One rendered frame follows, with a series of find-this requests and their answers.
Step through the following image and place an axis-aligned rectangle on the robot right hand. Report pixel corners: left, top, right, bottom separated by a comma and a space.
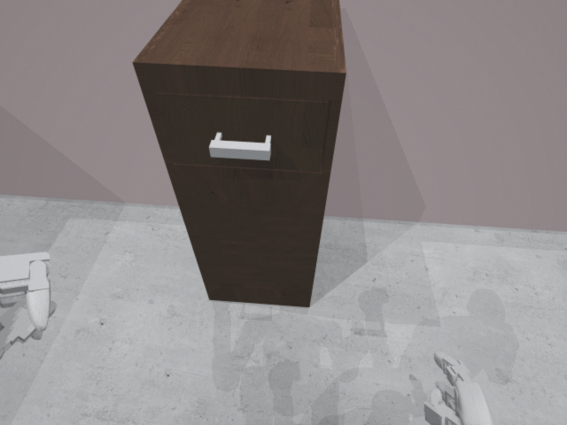
424, 351, 494, 425

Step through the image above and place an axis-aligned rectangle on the handle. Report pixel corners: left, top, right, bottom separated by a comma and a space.
209, 132, 271, 160

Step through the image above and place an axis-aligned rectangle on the drawer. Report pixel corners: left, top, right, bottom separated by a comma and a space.
155, 91, 329, 172

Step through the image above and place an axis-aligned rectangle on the robot left hand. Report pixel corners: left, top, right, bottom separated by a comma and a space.
0, 252, 57, 359

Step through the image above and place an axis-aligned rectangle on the cabinet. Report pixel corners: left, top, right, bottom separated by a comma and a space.
133, 0, 346, 307

